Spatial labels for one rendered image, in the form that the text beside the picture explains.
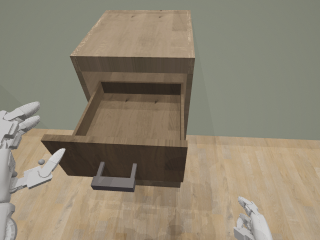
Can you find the handle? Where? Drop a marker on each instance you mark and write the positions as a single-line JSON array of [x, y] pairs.
[[119, 184]]

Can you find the cabinet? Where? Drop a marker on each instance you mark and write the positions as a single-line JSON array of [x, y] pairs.
[[139, 46]]

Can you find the robot left hand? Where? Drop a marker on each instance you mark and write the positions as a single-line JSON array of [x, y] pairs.
[[12, 126]]

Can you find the drawer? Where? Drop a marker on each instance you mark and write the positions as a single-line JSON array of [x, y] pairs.
[[126, 123]]

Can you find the robot right hand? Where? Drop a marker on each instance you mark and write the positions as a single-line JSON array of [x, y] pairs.
[[257, 226]]

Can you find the left robot forearm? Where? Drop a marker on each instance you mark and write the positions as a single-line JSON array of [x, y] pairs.
[[8, 227]]

